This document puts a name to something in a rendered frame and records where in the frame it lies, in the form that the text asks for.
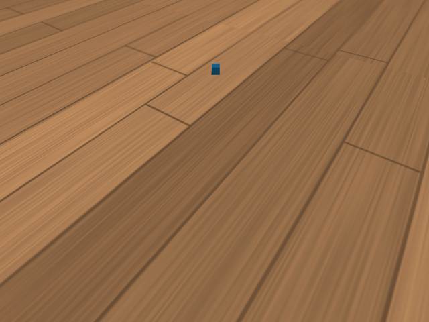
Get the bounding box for cube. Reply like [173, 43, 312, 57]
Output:
[212, 64, 220, 75]

